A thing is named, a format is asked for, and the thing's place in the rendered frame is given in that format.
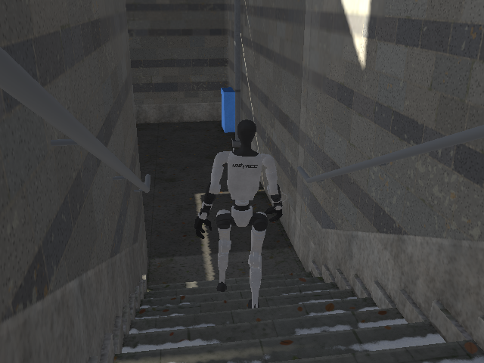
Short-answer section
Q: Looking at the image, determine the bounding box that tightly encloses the robot right shin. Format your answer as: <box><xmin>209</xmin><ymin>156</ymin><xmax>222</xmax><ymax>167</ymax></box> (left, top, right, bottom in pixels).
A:
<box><xmin>250</xmin><ymin>255</ymin><xmax>262</xmax><ymax>309</ymax></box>

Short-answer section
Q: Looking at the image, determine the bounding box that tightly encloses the robot left forearm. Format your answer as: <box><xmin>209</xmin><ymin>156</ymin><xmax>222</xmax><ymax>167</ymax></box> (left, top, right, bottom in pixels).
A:
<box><xmin>198</xmin><ymin>182</ymin><xmax>216</xmax><ymax>220</ymax></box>

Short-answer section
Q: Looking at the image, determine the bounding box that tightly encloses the robot right hand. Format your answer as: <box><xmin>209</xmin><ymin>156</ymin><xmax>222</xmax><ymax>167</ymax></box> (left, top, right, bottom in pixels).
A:
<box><xmin>265</xmin><ymin>207</ymin><xmax>283</xmax><ymax>222</ymax></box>

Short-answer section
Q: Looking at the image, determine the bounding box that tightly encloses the robot left thigh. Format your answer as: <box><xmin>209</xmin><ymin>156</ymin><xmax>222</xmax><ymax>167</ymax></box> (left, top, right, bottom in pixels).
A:
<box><xmin>216</xmin><ymin>209</ymin><xmax>231</xmax><ymax>253</ymax></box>

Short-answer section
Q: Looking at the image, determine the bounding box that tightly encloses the robot left hand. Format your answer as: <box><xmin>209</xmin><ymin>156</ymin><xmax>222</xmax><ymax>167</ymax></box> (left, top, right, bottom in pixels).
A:
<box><xmin>194</xmin><ymin>216</ymin><xmax>212</xmax><ymax>239</ymax></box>

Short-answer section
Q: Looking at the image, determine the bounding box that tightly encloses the robot right upper arm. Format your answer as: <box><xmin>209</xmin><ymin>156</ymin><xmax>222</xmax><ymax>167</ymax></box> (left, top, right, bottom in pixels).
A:
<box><xmin>261</xmin><ymin>154</ymin><xmax>279</xmax><ymax>195</ymax></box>

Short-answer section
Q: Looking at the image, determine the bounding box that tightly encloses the robot left upper arm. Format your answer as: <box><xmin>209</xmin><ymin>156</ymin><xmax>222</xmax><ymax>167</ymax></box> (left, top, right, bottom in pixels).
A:
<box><xmin>209</xmin><ymin>151</ymin><xmax>230</xmax><ymax>194</ymax></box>

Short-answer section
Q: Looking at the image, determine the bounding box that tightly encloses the robot right forearm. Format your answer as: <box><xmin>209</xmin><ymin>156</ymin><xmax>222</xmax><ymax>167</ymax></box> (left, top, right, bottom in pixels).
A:
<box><xmin>271</xmin><ymin>184</ymin><xmax>283</xmax><ymax>210</ymax></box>

